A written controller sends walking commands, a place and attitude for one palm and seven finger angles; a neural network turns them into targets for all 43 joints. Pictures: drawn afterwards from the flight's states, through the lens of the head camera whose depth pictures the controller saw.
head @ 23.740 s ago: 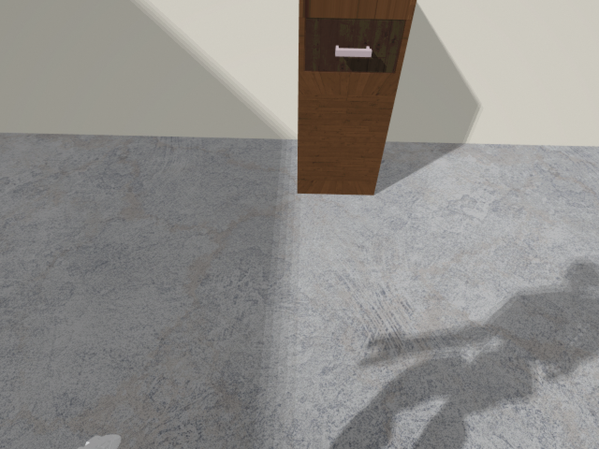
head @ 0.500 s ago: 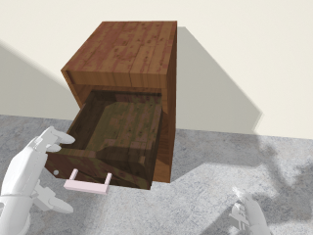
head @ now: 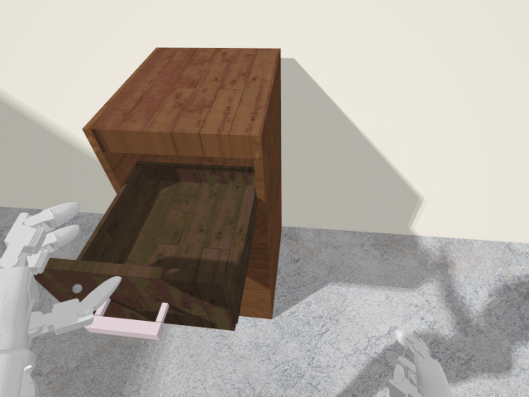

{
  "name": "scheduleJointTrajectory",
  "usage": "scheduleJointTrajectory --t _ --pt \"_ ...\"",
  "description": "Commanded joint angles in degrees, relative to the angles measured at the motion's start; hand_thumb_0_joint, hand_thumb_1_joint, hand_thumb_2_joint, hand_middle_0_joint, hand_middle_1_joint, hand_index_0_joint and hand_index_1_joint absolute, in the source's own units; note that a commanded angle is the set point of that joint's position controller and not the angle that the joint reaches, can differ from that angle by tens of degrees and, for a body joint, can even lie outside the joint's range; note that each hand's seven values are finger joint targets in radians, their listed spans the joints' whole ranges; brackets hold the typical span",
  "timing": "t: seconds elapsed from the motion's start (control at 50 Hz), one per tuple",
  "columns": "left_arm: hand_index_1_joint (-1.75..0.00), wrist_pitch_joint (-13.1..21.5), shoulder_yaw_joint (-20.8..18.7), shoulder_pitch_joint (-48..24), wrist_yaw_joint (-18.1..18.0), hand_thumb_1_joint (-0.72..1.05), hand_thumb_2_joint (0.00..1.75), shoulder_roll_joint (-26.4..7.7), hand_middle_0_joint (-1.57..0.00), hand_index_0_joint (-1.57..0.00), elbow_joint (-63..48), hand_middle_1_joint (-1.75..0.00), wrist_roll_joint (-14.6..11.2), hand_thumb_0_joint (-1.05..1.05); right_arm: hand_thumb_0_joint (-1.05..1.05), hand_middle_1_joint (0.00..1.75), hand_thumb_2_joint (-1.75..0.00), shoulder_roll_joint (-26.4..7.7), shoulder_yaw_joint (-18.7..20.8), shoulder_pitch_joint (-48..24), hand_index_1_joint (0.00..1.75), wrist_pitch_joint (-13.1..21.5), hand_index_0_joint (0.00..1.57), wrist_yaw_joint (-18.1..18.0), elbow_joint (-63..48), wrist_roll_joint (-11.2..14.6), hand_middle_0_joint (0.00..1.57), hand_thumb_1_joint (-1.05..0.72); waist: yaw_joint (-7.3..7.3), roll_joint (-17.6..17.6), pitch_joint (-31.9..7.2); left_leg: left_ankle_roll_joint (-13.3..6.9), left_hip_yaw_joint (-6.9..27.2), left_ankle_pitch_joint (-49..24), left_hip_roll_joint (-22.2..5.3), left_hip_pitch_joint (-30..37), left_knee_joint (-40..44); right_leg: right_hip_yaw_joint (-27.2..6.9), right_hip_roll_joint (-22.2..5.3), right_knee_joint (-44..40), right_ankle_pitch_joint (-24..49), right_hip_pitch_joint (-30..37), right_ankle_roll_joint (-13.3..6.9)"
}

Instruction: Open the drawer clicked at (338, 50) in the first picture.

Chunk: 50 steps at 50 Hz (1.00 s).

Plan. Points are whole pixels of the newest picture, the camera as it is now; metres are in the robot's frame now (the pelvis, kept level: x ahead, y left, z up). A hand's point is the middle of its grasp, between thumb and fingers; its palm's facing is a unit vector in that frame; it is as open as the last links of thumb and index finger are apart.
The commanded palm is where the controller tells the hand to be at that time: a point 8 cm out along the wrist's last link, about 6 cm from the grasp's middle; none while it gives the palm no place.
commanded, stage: draw the hand back to the body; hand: left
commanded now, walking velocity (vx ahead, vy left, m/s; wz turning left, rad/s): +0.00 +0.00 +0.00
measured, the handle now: (129, 316) +0.24 +0.27 -0.05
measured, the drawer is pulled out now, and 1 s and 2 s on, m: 0.30 0.30 0.30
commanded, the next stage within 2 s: step back with the hand held close in 0.42 s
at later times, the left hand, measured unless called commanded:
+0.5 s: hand (73, 299) +0.17 +0.23 +0.16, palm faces +0.40 -0.83 -0.39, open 7.5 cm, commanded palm +0.12 +0.28 +0.17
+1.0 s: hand (36, 320) +0.15 +0.26 +0.16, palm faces +0.35 -0.80 -0.49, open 7.4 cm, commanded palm +0.08 +0.30 +0.17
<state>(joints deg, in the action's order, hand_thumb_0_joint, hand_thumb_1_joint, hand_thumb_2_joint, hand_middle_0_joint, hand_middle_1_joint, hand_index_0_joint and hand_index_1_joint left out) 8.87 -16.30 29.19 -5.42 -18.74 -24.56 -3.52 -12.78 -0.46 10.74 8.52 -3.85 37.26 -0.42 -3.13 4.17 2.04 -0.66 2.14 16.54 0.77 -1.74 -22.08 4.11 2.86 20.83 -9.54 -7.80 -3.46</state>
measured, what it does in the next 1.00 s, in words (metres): stands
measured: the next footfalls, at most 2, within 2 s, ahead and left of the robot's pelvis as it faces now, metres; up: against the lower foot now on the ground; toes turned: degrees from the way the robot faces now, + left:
right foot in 1.44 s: -0.08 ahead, -0.11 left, +0.00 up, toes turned -1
left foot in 1.68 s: -0.11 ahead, +0.13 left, +0.00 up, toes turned +2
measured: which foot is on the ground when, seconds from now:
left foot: down 0.00-1.00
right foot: down 0.00-1.00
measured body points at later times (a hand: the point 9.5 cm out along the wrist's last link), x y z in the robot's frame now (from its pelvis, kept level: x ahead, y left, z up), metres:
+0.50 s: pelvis -0.01 -0.01 +0.00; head -0.02 -0.03 +0.45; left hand +0.15 +0.27 +0.18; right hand +0.19 -0.22 -0.09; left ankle -0.05 +0.11 -0.74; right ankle +0.03 -0.08 -0.74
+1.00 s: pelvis -0.04 +0.02 -0.01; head -0.02 +0.03 +0.43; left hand +0.12 +0.30 +0.18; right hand +0.14 -0.21 -0.09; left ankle -0.05 +0.11 -0.74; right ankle +0.03 -0.08 -0.74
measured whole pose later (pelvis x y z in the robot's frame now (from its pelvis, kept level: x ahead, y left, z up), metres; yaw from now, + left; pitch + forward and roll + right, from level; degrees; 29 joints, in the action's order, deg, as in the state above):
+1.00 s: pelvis -0.04 +0.02 -0.01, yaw +1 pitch +1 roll +1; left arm 11.5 -23.0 36.1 -7.5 -23.2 -36.3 -2.0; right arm -10.7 0.1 11.2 5.4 -3.5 31.9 -0.7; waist 0.0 -2.7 1.5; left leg -2.5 0.9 16.9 4.7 -16.0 -31.9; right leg 3.2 -1.3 33.0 -11.0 -23.0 -1.8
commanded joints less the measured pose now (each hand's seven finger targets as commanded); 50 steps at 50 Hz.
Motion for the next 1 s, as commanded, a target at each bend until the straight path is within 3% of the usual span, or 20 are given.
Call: scheduleJointTrajectory --t 0.0,0.16,0.2,0.34,0.4,0.46,0.5,0.52,0.54,0.56,0.58,0.64,0.7,0.72,0.74,0.76,0.8,0.86,0.94,0.98 --pt "-0.52 3.75 -7.11 -3.37 -1.14 0.55 0.75 -9.26 -0.22 -0.22 -11.27 -0.52 -0.32 0.00 0.00 0.30 -0.90 -4.31 1.71 -7.92 0.30 3.21 0.20 -0.80 -9.88 0.14 0.20 -0.90 -0.67 -2.60 -5.26 -0.45 -1.08 -13.51 -1.07 -6.74 2.99 -2.99 -4.24 -2.88 6.45 7.72 2.14" --pt "-0.34 3.82 -6.50 -3.66 -0.99 0.83 0.87 -8.59 -0.21 -0.21 -10.41 -0.34 -0.29 0.00 0.00 0.30 -0.90 -3.92 1.70 -8.45 0.30 3.28 0.20 -0.92 -9.58 0.23 0.20 -0.90 -0.37 -2.05 -2.40 -0.76 -1.41 -10.55 -0.89 -6.90 2.82 -3.95 -4.61 -4.84 2.28 5.37 2.33" --pt "-0.30 4.08 -7.14 -3.95 -1.16 0.90 0.90 -9.26 -0.20 -0.20 -10.87 -0.30 -0.39 0.00 0.00 0.30 -0.90 -3.92 1.76 -8.44 0.30 3.37 0.20 -0.97 -9.79 0.23 0.20 -0.90 -0.58 -3.13 -4.29 -0.93 -1.25 -9.75 -0.77 -6.71 2.72 -4.05 -4.76 -4.88 0.67 6.22 2.46" --pt "-0.30 4.19 -7.01 -4.02 -1.54 0.90 0.90 -9.35 -0.20 -0.20 -11.63 -0.30 0.02 0.00 0.00 0.30 -0.90 -3.90 1.71 -8.41 0.30 4.04 0.20 -0.97 -9.56 0.13 0.20 -0.90 -0.61 -0.51 -4.30 -0.66 -1.14 -10.29 -0.68 -6.29 2.82 -4.03 -4.62 -5.03 1.29 6.08 2.20" --pt "-0.30 4.23 -7.00 -3.54 -1.50 0.90 0.90 -9.03 -0.20 -0.20 -11.19 -0.30 -0.23 0.00 0.00 0.30 -0.90 -3.76 1.81 -8.46 0.30 4.03 0.20 -0.88 -9.56 0.20 0.20 -0.90 -0.60 -3.41 -4.43 -0.84 -1.01 -10.33 -0.87 -6.91 3.02 -3.72 -4.71 -4.43 1.61 6.68 2.45" --pt "-0.30 4.32 -6.74 -4.12 -1.51 0.90 0.90 -8.97 -0.20 -0.20 -11.38 -0.30 -0.02 0.00 0.00 0.30 -0.90 -3.78 1.71 -8.27 0.30 4.09 0.20 -0.76 -9.29 0.21 0.20 -0.90 -0.44 0.24 -3.50 -0.53 -0.91 -10.46 -0.88 -6.86 3.35 -3.63 -4.77 -4.42 2.08 6.19 2.11" --pt "-0.30 4.24 -7.01 -3.26 -1.56 0.90 0.90 -8.90 -0.20 -0.20 -10.65 -0.30 -0.18 0.00 0.00 0.30 -0.90 -3.73 1.89 -8.26 0.30 4.00 0.20 -0.76 -9.36 0.24 0.20 -0.90 -0.59 -3.03 -4.50 -0.71 -0.87 -10.68 -1.00 -6.88 3.26 -3.51 -4.67 -4.13 2.25 6.79 2.30" --pt "-0.30 6.54 -14.10 -8.11 -2.13 0.90 0.90 -14.62 -0.20 -0.20 -16.10 -0.30 0.73 0.00 0.00 0.30 -0.90 -5.49 1.91 -6.35 0.30 2.43 0.20 -0.86 -12.02 0.68 0.20 -0.90 1.66 -4.79 1.59 -1.37 2.49 -6.17 -1.39 -11.37 0.35 -9.94 -7.82 -7.45 1.76 -0.64 1.85" --pt "-0.30 7.36 -13.56 -7.94 -1.93 0.90 0.90 -13.53 -0.20 -0.20 -15.32 -0.30 1.05 0.00 0.00 0.30 -0.90 -4.28 1.81 -6.24 0.30 1.70 0.20 -0.85 -11.27 0.39 0.20 -0.90 2.12 -4.72 2.37 -1.28 2.95 -3.36 -1.29 -11.44 -1.30 -11.40 -9.78 -8.73 -0.20 -2.84 0.89" --pt "-0.30 7.16 -11.23 -3.22 -1.94 0.90 0.90 -10.78 -0.20 -0.20 -12.57 -0.30 1.82 0.00 0.00 0.30 -0.90 -4.72 2.17 -6.17 0.30 1.14 0.20 -0.83 -10.36 -0.06 0.20 -0.90 2.61 -8.75 0.02 -1.52 2.52 -2.08 -0.80 -10.54 -3.84 -11.43 -10.89 -8.99 -2.59 -4.29 0.72" --pt "-0.30 6.81 -9.71 0.17 -1.94 0.90 0.90 -8.61 -0.20 -0.20 -12.34 -0.30 2.04 0.00 0.00 0.30 -0.90 -5.03 2.73 -5.50 0.30 0.68 0.20 -0.61 -11.08 0.29 0.20 -0.90 2.77 -8.91 -3.20 -1.57 2.14 -2.47 -0.63 -9.80 -6.56 -11.65 -12.48 -8.14 -1.84 -4.09 0.01" --pt "-0.30 6.49 -9.31 5.59 -2.40 0.90 0.90 -7.89 -0.20 -0.20 -14.92 -0.30 1.64 0.00 0.00 0.30 -0.90 -4.94 3.01 -5.33 0.30 -0.14 0.20 -0.35 -11.83 0.69 0.20 -0.90 2.98 -5.35 -9.25 -1.10 1.79 -3.76 -0.97 -10.93 -7.55 -11.05 -15.09 -4.57 4.39 -2.14 -1.82" --pt "-0.30 6.23 -10.44 7.71 -3.25 0.90 0.90 -9.36 -0.20 -0.20 -17.70 -0.30 1.47 0.00 0.00 0.30 -0.90 -5.25 3.48 -5.64 0.30 -0.81 0.20 -0.61 -12.47 0.85 0.20 -0.90 3.19 -4.99 -11.32 -0.81 2.75 -11.95 -2.66 -12.55 -4.29 -7.38 -12.55 0.78 8.95 -0.50 -0.40" --pt "-0.30 6.29 -10.60 7.56 -3.36 0.90 0.90 -9.83 -0.20 -0.20 -19.28 -0.30 1.40 0.00 0.00 0.30 -0.90 -5.60 3.65 -5.79 0.30 -0.88 0.20 -0.63 -12.83 0.87 0.20 -0.90 3.10 -4.01 -11.16 -0.60 4.00 -15.08 -3.53 -13.54 -3.00 -6.38 -11.15 2.99 10.80 0.07 0.06" --pt "-0.30 6.53 -11.58 6.11 -3.43 0.90 0.90 -11.48 -0.20 -0.20 -22.22 -0.30 1.61 0.00 0.00 0.30 -0.90 -6.16 3.67 -6.13 0.30 -0.78 0.20 -0.84 -13.22 0.63 0.20 -0.90 3.00 0.27 -11.44 0.05 5.14 -20.76 -4.56 -14.47 -2.06 -5.47 -9.77 6.01 14.32 0.59 0.30" --pt "-0.30 6.43 -11.78 6.95 -3.83 0.90 0.90 -11.43 -0.20 -0.20 -22.37 -0.30 1.83 0.00 0.00 0.30 -0.90 -5.75 3.65 -5.72 0.30 -0.97 0.20 -1.14 -13.48 0.05 0.20 -0.90 2.92 0.24 -11.33 0.65 7.24 -25.96 -6.13 -16.52 -0.85 -3.55 -7.90 8.83 16.07 2.53 1.10" --pt "-0.30 6.22 -12.32 7.44 -3.45 0.90 0.90 -11.84 -0.20 -0.20 -23.45 -0.30 1.46 0.00 0.00 0.30 -0.90 -5.79 3.91 -5.69 0.30 -1.00 0.20 -0.96 -14.27 0.33 0.20 -0.90 2.61 1.65 -11.99 0.70 7.93 -27.62 -7.47 -18.66 -0.28 -3.25 -6.40 12.32 13.50 3.47 1.75" --pt "-0.30 6.20 -12.47 6.87 -3.10 0.90 0.90 -11.94 -0.20 -0.20 -25.41 -0.30 1.30 0.00 0.00 0.30 -0.90 -5.76 3.85 -5.16 0.30 -0.47 0.20 -0.74 -14.68 -0.08 0.20 -0.90 2.62 3.05 -10.61 0.74 8.79 -27.66 -8.75 -21.11 0.42 -3.42 -5.73 15.45 8.21 2.01 1.78" --pt "-0.30 6.25 -12.68 6.76 -2.94 0.90 0.90 -11.05 -0.20 -0.20 -23.48 -0.30 1.58 0.00 0.00 0.30 -0.90 -6.29 3.83 -5.08 0.30 0.00 0.20 -0.36 -14.68 -0.31 0.20 -0.90 2.60 2.61 -7.51 -1.48 9.03 -16.43 -9.81 -27.76 1.07 -5.19 -5.83 16.53 3.29 2.02 1.94" --pt "-0.30 6.32 -12.73 5.62 -3.22 0.90 0.90 -10.93 -0.20 -0.20 -22.52 -0.30 1.72 0.00 0.00 0.30 -0.90 -6.36 3.65 -4.74 0.30 -0.13 0.20 -0.28 -14.72 -0.01 0.20 -0.90 3.13 -2.06 -6.82 -2.09 8.53 -7.39 -8.44 -31.87 -1.49 -7.79 -7.81 13.99 5.39 3.49 1.38"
